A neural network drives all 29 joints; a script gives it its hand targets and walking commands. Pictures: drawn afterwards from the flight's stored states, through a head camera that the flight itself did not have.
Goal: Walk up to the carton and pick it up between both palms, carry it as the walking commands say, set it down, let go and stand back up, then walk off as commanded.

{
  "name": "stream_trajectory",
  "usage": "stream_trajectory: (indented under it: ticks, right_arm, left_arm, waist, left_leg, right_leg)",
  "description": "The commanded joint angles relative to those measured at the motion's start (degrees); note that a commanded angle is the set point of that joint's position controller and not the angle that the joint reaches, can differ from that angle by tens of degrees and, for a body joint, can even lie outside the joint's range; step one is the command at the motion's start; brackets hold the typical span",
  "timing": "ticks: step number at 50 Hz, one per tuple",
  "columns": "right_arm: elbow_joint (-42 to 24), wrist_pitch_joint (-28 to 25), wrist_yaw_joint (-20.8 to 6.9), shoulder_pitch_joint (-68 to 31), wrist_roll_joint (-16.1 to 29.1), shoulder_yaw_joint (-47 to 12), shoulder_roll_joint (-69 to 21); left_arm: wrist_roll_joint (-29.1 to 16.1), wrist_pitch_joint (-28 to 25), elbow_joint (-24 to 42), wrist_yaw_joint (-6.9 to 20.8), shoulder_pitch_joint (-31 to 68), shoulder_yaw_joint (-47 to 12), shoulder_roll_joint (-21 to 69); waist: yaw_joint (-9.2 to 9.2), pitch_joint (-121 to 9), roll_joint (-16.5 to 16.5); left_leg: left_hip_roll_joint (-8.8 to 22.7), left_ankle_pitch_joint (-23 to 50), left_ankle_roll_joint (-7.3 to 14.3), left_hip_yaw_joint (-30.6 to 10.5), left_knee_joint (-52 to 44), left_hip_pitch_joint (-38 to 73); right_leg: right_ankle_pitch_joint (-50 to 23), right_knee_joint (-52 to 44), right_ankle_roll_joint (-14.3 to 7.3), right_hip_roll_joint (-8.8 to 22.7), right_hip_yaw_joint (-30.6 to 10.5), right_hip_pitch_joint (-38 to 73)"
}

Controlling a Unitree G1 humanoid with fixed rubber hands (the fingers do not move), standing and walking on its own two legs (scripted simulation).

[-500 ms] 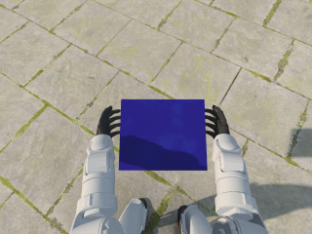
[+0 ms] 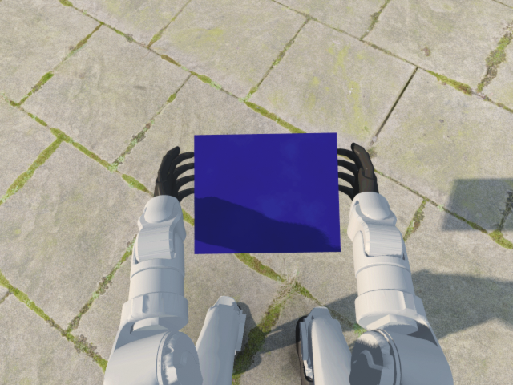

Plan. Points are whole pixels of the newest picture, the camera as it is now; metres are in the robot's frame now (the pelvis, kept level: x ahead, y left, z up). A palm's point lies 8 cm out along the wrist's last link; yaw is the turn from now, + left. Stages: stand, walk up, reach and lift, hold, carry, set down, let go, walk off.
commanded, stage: set down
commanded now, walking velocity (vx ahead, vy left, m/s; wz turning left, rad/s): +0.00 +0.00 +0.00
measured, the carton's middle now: (265, 196) +0.43 +0.04 -0.15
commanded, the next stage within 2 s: none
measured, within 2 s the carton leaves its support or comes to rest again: neither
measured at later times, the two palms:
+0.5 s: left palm (182, 201) +0.41 +0.19 -0.15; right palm (346, 196) +0.44 -0.11 -0.15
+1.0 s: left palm (193, 203) +0.43 +0.19 -0.24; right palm (333, 199) +0.46 -0.11 -0.24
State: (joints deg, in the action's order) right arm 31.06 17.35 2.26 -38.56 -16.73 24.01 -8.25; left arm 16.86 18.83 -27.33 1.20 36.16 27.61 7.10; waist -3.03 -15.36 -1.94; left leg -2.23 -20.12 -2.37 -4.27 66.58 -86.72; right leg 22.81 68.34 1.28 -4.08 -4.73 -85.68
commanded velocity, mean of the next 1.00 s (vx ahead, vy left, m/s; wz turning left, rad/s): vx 0.00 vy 0.00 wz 0.00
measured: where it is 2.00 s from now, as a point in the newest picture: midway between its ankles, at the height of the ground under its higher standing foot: (267, 360)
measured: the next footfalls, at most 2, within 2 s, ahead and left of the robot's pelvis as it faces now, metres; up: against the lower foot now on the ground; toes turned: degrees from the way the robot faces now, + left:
none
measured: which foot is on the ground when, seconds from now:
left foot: down 0.00-1.00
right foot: down 0.00-1.00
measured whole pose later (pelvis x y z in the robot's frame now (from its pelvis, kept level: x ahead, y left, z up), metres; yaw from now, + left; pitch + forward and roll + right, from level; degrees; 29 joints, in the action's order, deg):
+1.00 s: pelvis -0.03 +0.00 -0.15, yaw -1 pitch +48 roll -1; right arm 44.2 13.3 8.4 -58.2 -10.1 22.8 -0.3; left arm 11.2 16.2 -38.7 -4.7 54.9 26.4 -0.4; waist -3.2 -11.9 -2.3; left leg -5.7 -27.2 -4.3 -6.1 98.7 -119.7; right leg 30.1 99.8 3.6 -7.9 -4.6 -118.1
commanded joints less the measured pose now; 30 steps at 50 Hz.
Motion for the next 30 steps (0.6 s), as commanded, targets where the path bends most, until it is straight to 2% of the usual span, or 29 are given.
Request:
stream_trajectory:
  ticks: [1,8,19,30]
  right_arm:
    - [6.6,-0.9,-15.2,-27.5,8.5,-33.2,-52.7]
    - [7.7,-1.8,-13.7,-30.8,9.7,-33.4,-51.9]
    - [12.2,-2.6,-11.9,-37.0,10.2,-30.0,-49.9]
    - [14.6,-3.5,-10.6,-42.2,10.9,-27.8,-48.0]
  left_arm:
    - [-8.9,-1.0,-5.8,15.6,29.8,-33.9,49.1]
    - [-10.0,-1.6,-7.2,14.3,32.7,-34.0,48.4]
    - [-10.0,-2.3,-10.5,12.5,39.0,-31.2,46.3]
    - [-10.5,-3.2,-12.1,11.2,44.5,-29.9,44.8]
  waist:
    - [-1.44,-43.7,-0.2]
    - [-1.42,-45.9,-0.5]
    - [-1.56,-45.9,-0.5]
    - [-1.67,-48.1,0.3]
  left_leg:
    - [-5.7,14.5,0.6,5.8,-1.7,24.9]
    - [-6.1,12.3,0.2,6.2,3.2,20.2]
    - [-6.5,6.6,-0.2,7.1,9.3,13.1]
    - [-6.6,6.2,-0.5,7.8,15.1,8.6]
  right_leg:
    - [-12.6,-4.0,-0.2,-5.1,4.3,20.0]
    - [-10.2,0.6,0.1,-5.5,5.0,15.4]
    - [-4.1,6.4,0.2,-6.1,6.1,7.9]
    - [-3.1,12.6,0.3,-6.7,7.4,1.9]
